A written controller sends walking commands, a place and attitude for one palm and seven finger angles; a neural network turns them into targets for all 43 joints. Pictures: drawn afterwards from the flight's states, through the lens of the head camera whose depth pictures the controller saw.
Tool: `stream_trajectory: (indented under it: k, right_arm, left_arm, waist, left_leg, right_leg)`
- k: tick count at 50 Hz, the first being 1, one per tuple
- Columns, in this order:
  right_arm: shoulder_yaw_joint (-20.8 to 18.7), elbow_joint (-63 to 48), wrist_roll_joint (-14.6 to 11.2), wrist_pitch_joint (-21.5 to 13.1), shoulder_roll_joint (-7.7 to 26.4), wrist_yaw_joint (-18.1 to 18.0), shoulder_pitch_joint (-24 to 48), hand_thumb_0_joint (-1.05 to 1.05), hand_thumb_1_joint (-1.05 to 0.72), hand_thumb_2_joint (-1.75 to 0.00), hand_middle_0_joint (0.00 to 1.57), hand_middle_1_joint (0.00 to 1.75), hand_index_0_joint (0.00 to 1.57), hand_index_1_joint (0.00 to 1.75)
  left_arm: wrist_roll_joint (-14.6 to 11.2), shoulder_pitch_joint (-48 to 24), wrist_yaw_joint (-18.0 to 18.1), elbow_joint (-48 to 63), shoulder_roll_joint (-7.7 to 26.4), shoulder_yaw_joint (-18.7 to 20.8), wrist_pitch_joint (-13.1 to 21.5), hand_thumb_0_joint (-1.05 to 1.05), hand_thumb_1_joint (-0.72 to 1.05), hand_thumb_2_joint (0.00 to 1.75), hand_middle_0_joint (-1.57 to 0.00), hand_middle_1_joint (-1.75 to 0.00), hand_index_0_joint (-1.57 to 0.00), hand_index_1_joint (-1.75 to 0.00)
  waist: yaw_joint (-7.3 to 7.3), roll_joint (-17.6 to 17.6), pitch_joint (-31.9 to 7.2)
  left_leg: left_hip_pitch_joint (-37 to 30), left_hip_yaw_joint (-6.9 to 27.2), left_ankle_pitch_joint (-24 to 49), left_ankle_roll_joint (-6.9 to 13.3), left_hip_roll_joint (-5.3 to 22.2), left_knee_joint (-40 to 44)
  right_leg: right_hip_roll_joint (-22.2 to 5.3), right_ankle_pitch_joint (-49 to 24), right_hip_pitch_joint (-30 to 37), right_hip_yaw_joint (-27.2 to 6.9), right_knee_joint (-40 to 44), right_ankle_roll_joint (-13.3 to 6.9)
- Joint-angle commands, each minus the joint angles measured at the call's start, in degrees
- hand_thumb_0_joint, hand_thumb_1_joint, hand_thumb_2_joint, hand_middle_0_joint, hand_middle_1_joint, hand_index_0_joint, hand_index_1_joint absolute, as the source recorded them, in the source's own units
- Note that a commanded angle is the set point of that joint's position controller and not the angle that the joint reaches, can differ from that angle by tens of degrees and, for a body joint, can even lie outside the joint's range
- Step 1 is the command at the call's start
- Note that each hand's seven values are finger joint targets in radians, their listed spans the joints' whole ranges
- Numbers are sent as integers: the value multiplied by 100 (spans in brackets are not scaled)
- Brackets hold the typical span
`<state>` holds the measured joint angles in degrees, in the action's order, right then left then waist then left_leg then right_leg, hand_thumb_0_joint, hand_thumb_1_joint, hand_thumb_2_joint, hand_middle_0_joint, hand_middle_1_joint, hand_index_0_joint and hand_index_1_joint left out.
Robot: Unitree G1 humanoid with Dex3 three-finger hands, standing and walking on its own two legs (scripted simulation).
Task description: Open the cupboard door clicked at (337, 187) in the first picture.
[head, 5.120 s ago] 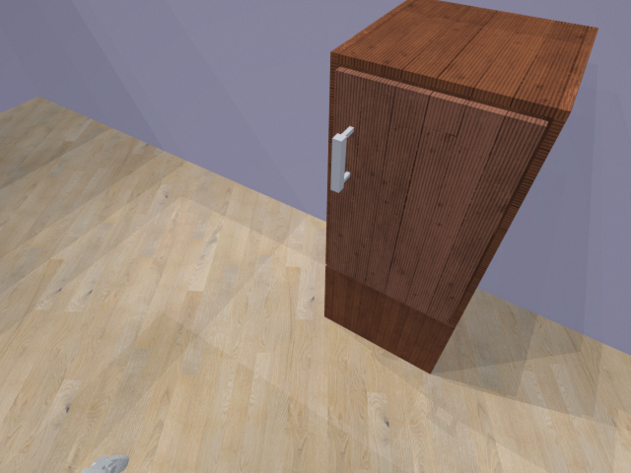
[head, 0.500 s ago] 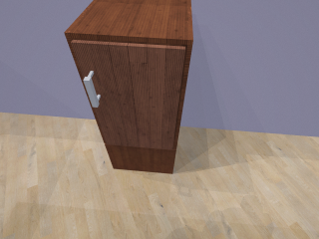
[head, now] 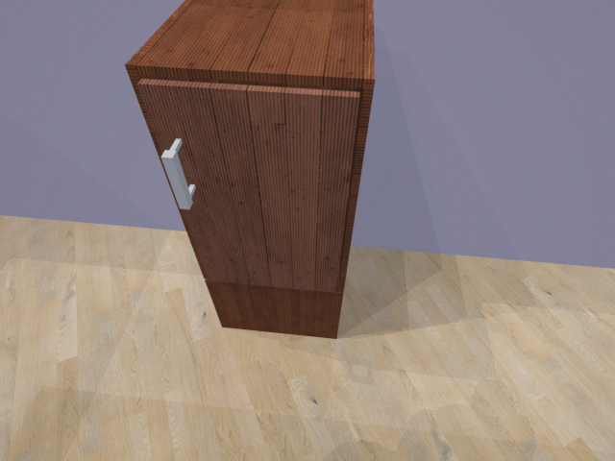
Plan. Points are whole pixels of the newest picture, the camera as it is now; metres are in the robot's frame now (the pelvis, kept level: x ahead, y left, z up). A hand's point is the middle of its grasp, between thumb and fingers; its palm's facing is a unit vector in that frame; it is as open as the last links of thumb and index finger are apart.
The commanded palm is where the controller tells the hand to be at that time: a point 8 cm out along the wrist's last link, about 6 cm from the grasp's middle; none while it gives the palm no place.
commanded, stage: shuffle to correct the standing spot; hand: left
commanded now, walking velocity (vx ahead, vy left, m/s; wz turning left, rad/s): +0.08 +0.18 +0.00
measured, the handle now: (181, 174) +0.60 +0.29 +0.00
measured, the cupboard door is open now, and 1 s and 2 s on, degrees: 0 0 0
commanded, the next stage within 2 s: come to a stop and stand still in 0.60 s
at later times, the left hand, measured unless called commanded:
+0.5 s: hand out of the picture +0.08 +0.23 -0.17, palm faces +0.04 -0.96 -0.26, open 7.3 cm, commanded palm none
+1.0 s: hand out of the picture +0.11 +0.33 -0.17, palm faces +0.00 -0.97 -0.22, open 7.4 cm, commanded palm none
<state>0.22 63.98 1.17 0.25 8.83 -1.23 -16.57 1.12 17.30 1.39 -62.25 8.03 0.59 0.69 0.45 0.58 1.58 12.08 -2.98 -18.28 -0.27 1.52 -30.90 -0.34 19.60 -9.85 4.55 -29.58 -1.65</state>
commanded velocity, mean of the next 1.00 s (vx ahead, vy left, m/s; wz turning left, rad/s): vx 0.02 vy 0.07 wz -0.03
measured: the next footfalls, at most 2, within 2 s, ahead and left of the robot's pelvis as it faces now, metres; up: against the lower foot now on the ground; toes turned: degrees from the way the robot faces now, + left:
right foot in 0.44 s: +0.07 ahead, -0.06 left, +0.00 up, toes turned -9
left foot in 0.78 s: +0.12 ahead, +0.25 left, +0.00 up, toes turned +0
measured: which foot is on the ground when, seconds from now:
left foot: down 0.00-0.44, up 0.46-0.76, down 0.78-1.00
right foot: down 0.00-0.16, up 0.18-0.42, down 0.44-0.78, up 0.80-1.00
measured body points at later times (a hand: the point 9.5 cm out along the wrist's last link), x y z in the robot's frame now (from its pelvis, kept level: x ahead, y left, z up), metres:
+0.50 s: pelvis +0.04 +0.05 -0.01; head +0.07 +0.02 +0.44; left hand +0.08 +0.28 -0.15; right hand +0.04 -0.17 -0.18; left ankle +0.00 +0.13 -0.71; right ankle +0.03 -0.05 -0.74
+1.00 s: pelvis +0.07 +0.13 +0.00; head +0.10 +0.14 +0.45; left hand +0.11 +0.38 -0.16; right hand +0.13 -0.10 -0.14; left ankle +0.10 +0.25 -0.73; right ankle +0.04 +0.02 -0.70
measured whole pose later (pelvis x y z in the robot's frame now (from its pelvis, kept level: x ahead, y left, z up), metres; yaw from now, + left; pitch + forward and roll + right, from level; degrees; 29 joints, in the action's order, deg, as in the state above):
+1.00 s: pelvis +0.07 +0.13 +0.00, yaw -2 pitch +1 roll +1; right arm -1.3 56.6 1.9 -0.1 8.2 -1.7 -11.0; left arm 1.2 13.3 0.8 -57.9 12.5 2.7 -2.4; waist 0.0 -2.4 2.3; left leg 16.8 -5.9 -12.1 0.5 2.1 -28.3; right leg -1.9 27.7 -20.3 3.0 -47.8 0.6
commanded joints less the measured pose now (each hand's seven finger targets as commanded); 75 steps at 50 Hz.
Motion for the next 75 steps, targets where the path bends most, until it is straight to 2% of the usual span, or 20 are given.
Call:
stream_trajectory:
  k: [1,5,8,11,20,22,23,29,36,37,38,40,41,45,53,57,59,61,64,75]
  right_arm:
    - [-103,-472,-1,-63,392,-8,65,0,-90,-90,20,30,20,30]
    - [-136,-450,-28,-118,331,23,-391,0,-90,-90,20,30,20,30]
    - [-254,-340,52,-110,921,-14,-1005,0,-90,-90,20,30,20,30]
    - [-199,-556,46,-125,729,-49,-726,0,-90,-90,20,30,20,30]
    - [-204,-719,-10,-111,725,-19,-344,0,-90,-90,20,30,20,30]
    - [-206,-966,-50,-110,437,49,-245,0,-90,-90,20,30,20,30]
    - [-242,-1027,6,-24,530,35,99,0,-90,-90,20,30,20,30]
    - [-289,-1032,-23,147,315,220,216,0,-90,-90,20,30,20,30]
    - [-335,-1087,-54,31,473,202,-32,0,-90,-90,20,30,20,30]
    - [-369,-1021,-33,-30,676,158,-327,0,-90,-90,20,30,20,30]
    - [-477,-1025,28,-86,1224,119,-576,0,-90,-90,20,30,20,30]
    - [-456,-1092,53,-89,1376,13,-527,0,-90,-90,20,30,20,30]
    - [-420,-1042,67,-127,1283,-32,-224,0,-90,-90,20,30,20,30]
    - [-260,-960,61,-189,884,-83,281,0,-90,-90,20,30,20,30]
    - [-450,-774,41,-30,1107,-114,81,0,-90,-90,20,30,20,30]
    - [-243,-791,-26,30,345,-49,270,0,-90,-90,20,30,20,30]
    - [-301,-1229,75,-6,1029,-34,441,0,-90,-90,20,30,20,30]
    - [-311,-1198,78,-107,782,-82,18,0,-90,-90,20,30,20,30]
    - [-204,-1274,62,-91,565,-97,-164,0,-90,-90,20,30,20,30]
    - [-213,-1014,-2,-88,792,-45,-71,0,-90,-90,20,30,20,30]
  left_arm:
    - [33,722,100,175,993,320,57,0,90,90,-20,-30,-20,-30]
    - [46,386,106,336,986,369,14,0,90,90,-20,-30,-20,-30]
    - [77,119,68,514,435,257,-103,0,90,90,-20,-30,-20,-30]
    - [79,-126,31,598,357,202,-87,0,90,90,-20,-30,-20,-30]
    - [80,612,92,447,403,230,-8,0,90,90,-20,-30,-20,-30]
    - [91,1106,160,384,1242,406,56,0,90,90,-20,-30,-20,-30]
    - [37,1213,165,377,1354,431,81,0,90,90,-20,-30,-20,-30]
    - [118,103,151,768,1229,466,82,0,90,90,-20,-30,-20,-30]
    - [94,-47,66,828,1577,601,-104,0,90,90,-20,-30,-20,-30]
    - [85,9,50,856,1317,533,-156,0,90,90,-20,-30,-20,-30]
    - [36,174,35,908,821,451,-218,0,90,90,-20,-30,-20,-30]
    - [33,64,66,1035,522,280,-208,0,90,90,-20,-30,-20,-30]
    - [38,27,77,888,456,272,-182,0,90,90,-20,-30,-20,-30]
    - [-9,154,-45,548,496,199,-158,0,90,90,-20,-30,-20,-30]
    - [16,208,-66,623,490,259,-181,0,90,90,-20,-30,-20,-30]
    - [22,192,10,608,1008,293,-4,0,90,90,-20,-30,-20,-30]
    - [173,122,95,871,1540,72,31,0,90,90,-20,-30,-20,-30]
    - [28,-281,83,1154,1257,195,42,0,90,90,-20,-30,-20,-30]
    - [30,63,121,1159,987,178,41,0,90,90,-20,-30,-20,-30]
    - [-27,36,87,1057,1066,159,12,0,90,90,-20,-30,-20,-30]
  waist:
    - [259,-900,450]
    - [-41,-632,163]
    - [-228,1357,226]
    - [-157,576,362]
    - [369,41,-215]
    - [458,-1564,-231]
    - [562,-1487,-78]
    - [89,-963,113]
    - [-16,-1056,-186]
    - [-132,-492,-427]
    - [-186,1091,-646]
    - [-212,829,-481]
    - [-133,1406,-517]
    - [26,967,-343]
    - [-24,541,-442]
    - [15,-1468,-180]
    - [-155,-941,482]
    - [-204,-51,-689]
    - [-91,-1084,-8]
    - [-69,-82,266]
  left_leg:
    - [1337,-57,-606,54,107,-796]
    - [94,-167,235,82,67,411]
    - [-653,1274,958,897,1375,1419]
    - [-467,1491,1424,1480,1663,1586]
    - [215,221,2172,819,895,467]
    - [1983,-478,-807,131,-166,-1093]
    - [2130,-72,-1641,26,-76,-2152]
    - [1684,16,-382,-171,137,-2491]
    - [-73,-696,615,-222,-252,114]
    - [-666,-433,1081,-128,51,474]
    - [-1075,1233,2251,382,1364,830]
    - [-212,2087,2246,1296,2139,1401]
    - [-39,1972,2015,1235,1951,1471]
    - [-17,916,3027,958,1450,1284]
    - [155,938,2276,804,1473,883]
    - [840,-154,-566,-36,144,-308]
    - [744,619,-289,118,111,-703]
    - [367,263,735,109,117,-366]
    - [804,183,434,164,136,-441]
    - [200,394,1167,177,337,337]
  right_leg:
    - [-1909,-1856,418,-1880,1188,-942]
    - [-1556,-2028,-256,-1212,460,-700]
    - [-138,1124,-1604,240,-1254,-28]
    - [-414,1332,-2187,-162,-2944,-132]
    - [-560,-678,127,51,152,0]
    - [-2719,-2307,1251,-2609,951,-922]
    - [-3028,-3070,908,-2840,1180,-1310]
    - [-2004,-2675,-437,-820,1062,-781]
    - [-1554,-1720,-864,-459,94,-296]
    - [-1183,-1194,-1048,-212,-598,-103]
    - [-489,795,-1844,269,-1645,231]
    - [-354,1697,-1882,-292,-2911,169]
    - [-393,1384,-1794,-477,-3089,156]
    - [-357,679,-1218,-340,-2157,237]
    - [-98,-233,-186,-144,-14,147]
    - [-1461,-1914,-148,-1445,1284,-504]
    - [-974,-980,-502,-1556,1106,-401]
    - [-963,-1343,-172,-1190,638,-481]
    - [-989,-2127,-175,-1200,846,-320]
    - [-610,-1262,-307,-818,824,-118]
